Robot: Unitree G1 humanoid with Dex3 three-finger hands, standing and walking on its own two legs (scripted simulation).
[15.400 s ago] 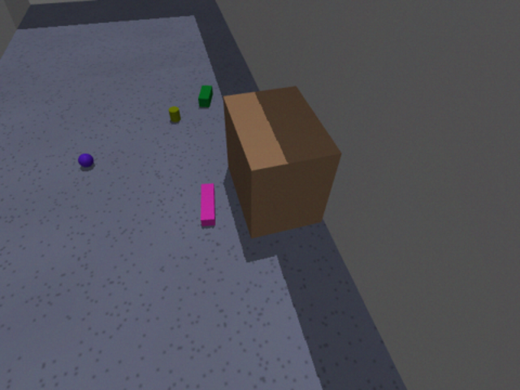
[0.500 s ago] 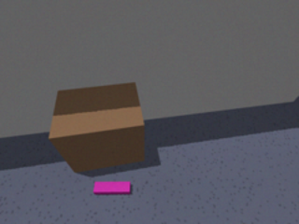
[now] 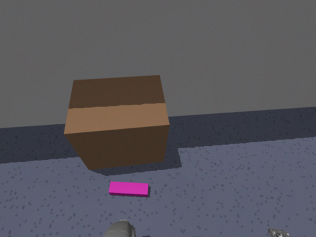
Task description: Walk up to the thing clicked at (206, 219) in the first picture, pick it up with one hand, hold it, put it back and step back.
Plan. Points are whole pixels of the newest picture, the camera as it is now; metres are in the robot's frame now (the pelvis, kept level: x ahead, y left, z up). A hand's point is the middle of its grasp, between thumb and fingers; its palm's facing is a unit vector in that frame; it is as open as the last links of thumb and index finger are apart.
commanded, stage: walk up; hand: left
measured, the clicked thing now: (129, 189) +0.42 +0.15 -0.73
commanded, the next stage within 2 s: none
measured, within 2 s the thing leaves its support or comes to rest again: neither
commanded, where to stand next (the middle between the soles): +0.07 -0.04 m, yaw -2 degrees
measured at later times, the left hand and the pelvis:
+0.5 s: hand out of the picture +0.02 +0.20 -0.16, palm faces -0.09 -0.92 -0.38, open 7.4 cm; pelvis -0.07 -0.06 -0.02, yaw -6 degrees
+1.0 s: hand out of the picture +0.03 +0.28 -0.15, palm faces +0.00 -0.90 -0.43, open 7.4 cm; pelvis -0.03 -0.02 +0.00, yaw -1 degrees
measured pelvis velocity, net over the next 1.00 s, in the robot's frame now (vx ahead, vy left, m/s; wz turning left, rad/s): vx -0.03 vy -0.02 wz -0.01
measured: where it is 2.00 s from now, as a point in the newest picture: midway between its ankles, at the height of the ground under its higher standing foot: outside the picture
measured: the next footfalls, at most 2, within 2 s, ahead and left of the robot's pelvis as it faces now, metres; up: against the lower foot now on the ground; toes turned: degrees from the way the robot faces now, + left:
right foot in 0.38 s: -0.04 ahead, -0.20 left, +0.00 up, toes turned -4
left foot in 0.82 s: +0.06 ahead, +0.11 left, +0.00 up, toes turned +0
